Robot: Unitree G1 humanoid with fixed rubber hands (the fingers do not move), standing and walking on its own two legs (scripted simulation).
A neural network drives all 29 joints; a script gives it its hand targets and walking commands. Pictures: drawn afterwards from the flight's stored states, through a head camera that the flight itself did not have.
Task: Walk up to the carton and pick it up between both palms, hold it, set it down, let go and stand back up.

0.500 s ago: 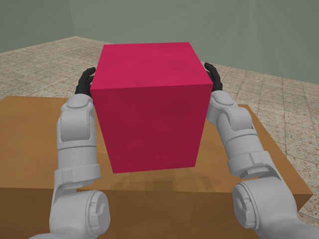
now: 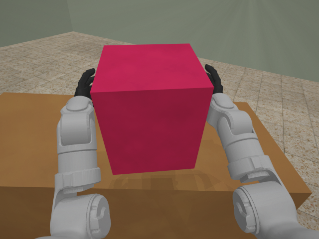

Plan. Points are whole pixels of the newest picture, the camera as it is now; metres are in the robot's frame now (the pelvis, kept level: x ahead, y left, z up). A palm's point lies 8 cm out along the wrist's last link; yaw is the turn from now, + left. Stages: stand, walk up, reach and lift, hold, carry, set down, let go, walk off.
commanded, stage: hold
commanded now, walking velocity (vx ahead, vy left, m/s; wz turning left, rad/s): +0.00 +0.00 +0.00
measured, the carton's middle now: (151, 109) +0.38 +0.01 +0.21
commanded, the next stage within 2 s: none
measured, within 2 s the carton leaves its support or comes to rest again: neither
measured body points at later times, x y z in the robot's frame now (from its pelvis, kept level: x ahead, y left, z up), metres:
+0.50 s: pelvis +0.00 +0.00 +0.00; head -0.07 +0.02 +0.44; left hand +0.37 +0.17 +0.24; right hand +0.38 -0.14 +0.26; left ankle +0.04 +0.11 -0.75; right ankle +0.00 -0.09 -0.75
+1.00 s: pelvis +0.00 +0.00 +0.00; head -0.07 +0.03 +0.44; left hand +0.38 +0.17 +0.25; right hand +0.38 -0.14 +0.26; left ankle +0.04 +0.11 -0.75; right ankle +0.00 -0.09 -0.75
